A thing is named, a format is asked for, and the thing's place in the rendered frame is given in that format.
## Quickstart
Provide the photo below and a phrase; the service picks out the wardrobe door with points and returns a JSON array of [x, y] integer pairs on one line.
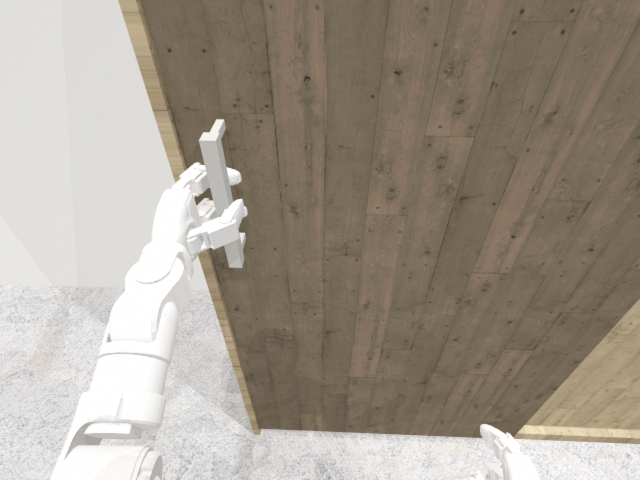
[[443, 198], [604, 390]]

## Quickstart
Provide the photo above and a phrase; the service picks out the left robot forearm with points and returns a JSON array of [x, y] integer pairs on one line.
[[125, 394]]

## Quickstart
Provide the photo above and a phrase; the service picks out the handle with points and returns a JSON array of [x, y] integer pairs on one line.
[[214, 160]]

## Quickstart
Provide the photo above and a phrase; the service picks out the left robot hand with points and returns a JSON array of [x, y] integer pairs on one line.
[[197, 228]]

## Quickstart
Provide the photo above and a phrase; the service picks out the robot left upper arm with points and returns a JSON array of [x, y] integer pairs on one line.
[[111, 462]]

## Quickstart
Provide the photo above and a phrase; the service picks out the right robot hand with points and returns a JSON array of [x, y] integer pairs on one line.
[[516, 466]]

